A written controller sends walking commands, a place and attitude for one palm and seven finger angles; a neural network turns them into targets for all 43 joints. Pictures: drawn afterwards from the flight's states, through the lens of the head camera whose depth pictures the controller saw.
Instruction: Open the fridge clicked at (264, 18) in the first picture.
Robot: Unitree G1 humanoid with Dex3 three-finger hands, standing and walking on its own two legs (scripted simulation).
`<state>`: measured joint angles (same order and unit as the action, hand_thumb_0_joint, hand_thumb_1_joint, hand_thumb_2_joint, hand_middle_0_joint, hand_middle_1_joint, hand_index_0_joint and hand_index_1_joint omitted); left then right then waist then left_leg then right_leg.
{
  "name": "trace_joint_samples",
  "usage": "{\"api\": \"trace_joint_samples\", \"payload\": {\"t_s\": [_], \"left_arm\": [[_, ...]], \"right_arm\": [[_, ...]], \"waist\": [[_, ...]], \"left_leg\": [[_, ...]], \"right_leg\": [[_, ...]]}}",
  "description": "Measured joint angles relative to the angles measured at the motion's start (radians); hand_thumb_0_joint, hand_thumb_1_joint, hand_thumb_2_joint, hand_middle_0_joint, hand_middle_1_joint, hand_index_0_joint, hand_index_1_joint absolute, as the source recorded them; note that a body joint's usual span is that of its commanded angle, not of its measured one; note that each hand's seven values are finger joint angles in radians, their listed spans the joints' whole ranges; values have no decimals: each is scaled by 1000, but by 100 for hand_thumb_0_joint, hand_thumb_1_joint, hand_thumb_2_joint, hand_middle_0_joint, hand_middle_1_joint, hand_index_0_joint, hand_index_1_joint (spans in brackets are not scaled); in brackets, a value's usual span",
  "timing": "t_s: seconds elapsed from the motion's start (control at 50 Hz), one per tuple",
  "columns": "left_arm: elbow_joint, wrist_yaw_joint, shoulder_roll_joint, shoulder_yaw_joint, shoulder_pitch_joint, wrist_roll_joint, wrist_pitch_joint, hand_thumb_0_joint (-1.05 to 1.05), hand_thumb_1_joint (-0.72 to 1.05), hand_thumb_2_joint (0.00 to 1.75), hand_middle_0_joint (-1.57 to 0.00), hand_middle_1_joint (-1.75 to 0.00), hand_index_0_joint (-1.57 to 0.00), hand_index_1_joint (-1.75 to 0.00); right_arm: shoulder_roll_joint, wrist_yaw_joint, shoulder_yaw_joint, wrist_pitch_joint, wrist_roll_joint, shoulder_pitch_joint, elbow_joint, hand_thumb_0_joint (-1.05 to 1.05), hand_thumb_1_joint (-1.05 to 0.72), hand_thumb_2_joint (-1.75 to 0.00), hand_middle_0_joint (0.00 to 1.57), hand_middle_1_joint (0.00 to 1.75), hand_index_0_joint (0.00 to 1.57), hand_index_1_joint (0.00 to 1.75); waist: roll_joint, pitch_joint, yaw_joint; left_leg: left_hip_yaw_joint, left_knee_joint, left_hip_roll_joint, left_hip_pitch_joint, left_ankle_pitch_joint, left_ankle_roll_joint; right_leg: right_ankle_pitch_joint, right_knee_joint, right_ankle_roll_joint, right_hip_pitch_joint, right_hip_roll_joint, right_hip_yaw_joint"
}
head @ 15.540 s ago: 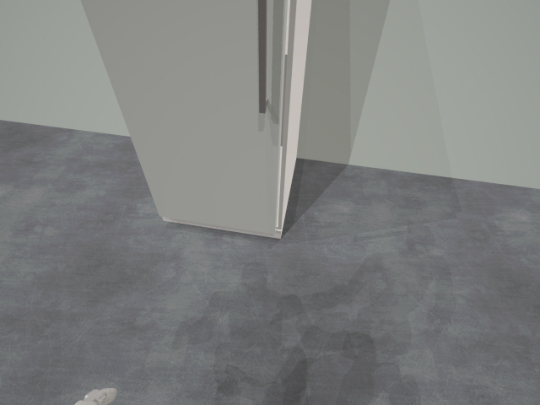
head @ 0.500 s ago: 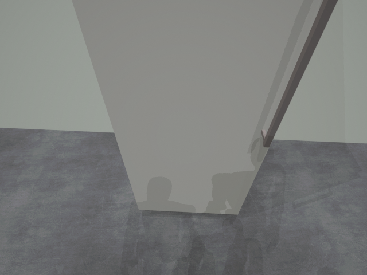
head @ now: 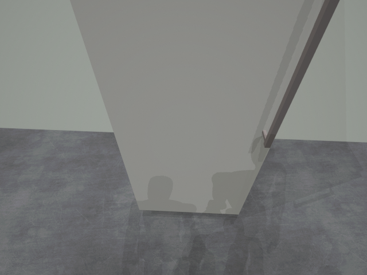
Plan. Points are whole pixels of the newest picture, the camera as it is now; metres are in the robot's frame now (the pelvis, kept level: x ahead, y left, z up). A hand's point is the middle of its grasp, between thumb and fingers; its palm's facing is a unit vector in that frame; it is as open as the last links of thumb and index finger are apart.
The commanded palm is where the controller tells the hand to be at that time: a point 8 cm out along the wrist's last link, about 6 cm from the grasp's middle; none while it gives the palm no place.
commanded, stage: raise the hand to about handle height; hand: right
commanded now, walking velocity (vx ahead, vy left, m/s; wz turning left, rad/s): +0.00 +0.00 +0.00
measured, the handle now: (293, 74) +0.52 -0.22 +0.19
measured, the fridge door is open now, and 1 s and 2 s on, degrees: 0 0 0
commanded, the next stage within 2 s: none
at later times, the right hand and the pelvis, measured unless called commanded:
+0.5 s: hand (265, 253) +0.19 -0.15 -0.02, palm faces -0.03 +1.00 +0.03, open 8.4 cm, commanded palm +0.14 -0.23 -0.01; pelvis +0.00 +0.01 -0.05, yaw -1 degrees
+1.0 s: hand (318, 224) +0.22 -0.24 +0.06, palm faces +0.11 +0.99 -0.07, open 11.4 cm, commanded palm +0.18 -0.27 +0.06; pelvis +0.02 +0.01 -0.04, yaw -2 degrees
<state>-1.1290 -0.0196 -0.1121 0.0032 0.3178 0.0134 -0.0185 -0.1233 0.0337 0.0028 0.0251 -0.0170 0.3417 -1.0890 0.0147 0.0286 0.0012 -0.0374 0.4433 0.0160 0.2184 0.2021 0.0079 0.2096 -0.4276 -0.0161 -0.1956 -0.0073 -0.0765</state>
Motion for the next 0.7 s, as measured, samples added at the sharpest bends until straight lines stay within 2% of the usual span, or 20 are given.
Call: {"api": "trace_joint_samples", "payload": {"t_s": [0.12,0.14,0.16,0.2,0.24,0.3,0.36,0.4,0.44,0.46,0.5,0.54,0.58,0.64,0.7], "left_arm": [[5,3,-5,-2,-4,-2,2,0,91,90,-20,-30,-20,-30],[50,-1,-12,-11,7,-11,-2,0,91,90,-20,-30,-20,-30],[92,-22,-22,-23,28,-19,-40,1,92,90,-20,-30,-20,-30],[147,-46,-51,-21,64,-43,-138,2,93,90,-20,-30,-20,-30],[208,-57,-88,-13,71,-67,-199,3,93,90,-20,-30,-20,-30],[297,-65,-141,2,24,-67,-263,2,93,90,-20,-30,-20,-30],[392,-43,-157,27,-49,-46,-286,2,92,90,-20,-30,-20,-30],[461,-12,-151,44,-95,-37,-275,2,92,90,-20,-30,-20,-30],[532,12,-145,54,-130,-32,-253,2,92,90,-20,-30,-20,-30],[566,18,-142,58,-142,-33,-239,2,91,90,-20,-30,-20,-30],[627,22,-142,65,-156,-33,-210,1,91,90,-20,-30,-20,-30],[669,18,-144,71,-160,-35,-190,1,91,90,-20,-30,-20,-30],[689,11,-146,72,-155,-32,-183,1,91,90,-20,-30,-20,-30],[674,2,-144,54,-148,-29,-191,1,91,90,-20,-30,-20,-30],[628,-7,-140,15,-155,-34,-210,1,91,90,-20,-30,-20,-30]], "right_arm": [[1,5,-5,4,-2,-7,-1,0,-91,-90,20,30,20,30],[-5,13,-10,-69,40,40,152,1,-91,-90,20,30,21,30],[-23,34,-4,-125,67,101,335,3,-94,-90,21,30,21,30],[-59,86,7,-73,111,176,592,5,-96,-89,21,31,21,31],[-77,116,10,-47,154,188,792,6,-94,-89,21,32,21,32],[-72,101,9,60,177,128,981,5,-89,-87,20,35,20,34],[-42,-1,28,233,202,35,1027,3,-82,-85,20,38,21,38],[-22,-116,46,343,225,14,1021,2,-77,-83,21,40,21,40],[-21,-227,65,412,230,34,1009,1,-72,-81,21,43,21,43],[-28,-265,75,419,226,59,1009,1,-70,-80,22,45,22,44],[-52,-303,92,393,223,127,1024,1,-64,-79,22,47,23,47],[-76,-300,113,359,231,202,1053,1,-59,-77,23,50,23,50],[-95,-276,142,350,244,267,1101,1,-54,-75,23,53,24,53],[-115,-254,187,414,275,304,1186,1,-47,-72,24,58,24,58],[-112,-297,200,492,312,231,1232,1,-40,-69,24,62,24,62]], "waist": [[-9,2,3],[-11,11,0],[-9,14,2],[-16,-15,0],[-34,-41,-9],[-60,-76,-32],[-43,-120,-40],[-15,-129,-39],[17,-126,-39],[32,-125,-34],[53,-117,-17],[56,-110,5],[45,-110,29],[17,-116,60],[-25,-109,71]], "left_leg": [[-2,0,-5,3,1,0],[-3,12,-6,6,5,-1],[-1,31,-3,9,14,0],[-9,70,7,27,41,1],[-22,105,19,40,66,-3],[-32,170,28,84,100,-7],[-20,272,29,191,141,-5],[-11,337,22,251,165,3],[-8,392,15,294,192,11],[-8,416,12,313,205,14],[-13,452,6,339,226,20],[-27,473,1,352,242,25],[-48,482,-3,360,253,28],[-83,492,-6,373,264,30],[-113,504,-5,386,271,30]], "right_leg": [[7,-16,1,-11,-6,2],[16,-35,1,-16,-8,2],[24,-44,-1,-15,-5,1],[39,-70,-3,-31,3,9],[54,-103,-5,-50,13,23],[84,-175,-9,-104,19,35],[122,-267,-5,-202,16,27],[151,-329,1,-256,7,19],[180,-384,6,-297,-3,18],[192,-408,9,-315,-7,18],[215,-447,15,-343,-14,23],[233,-479,19,-366,-20,38],[247,-507,21,-390,-25,59],[263,-547,24,-430,-27,96],[272,-585,25,-466,-26,127]]}}
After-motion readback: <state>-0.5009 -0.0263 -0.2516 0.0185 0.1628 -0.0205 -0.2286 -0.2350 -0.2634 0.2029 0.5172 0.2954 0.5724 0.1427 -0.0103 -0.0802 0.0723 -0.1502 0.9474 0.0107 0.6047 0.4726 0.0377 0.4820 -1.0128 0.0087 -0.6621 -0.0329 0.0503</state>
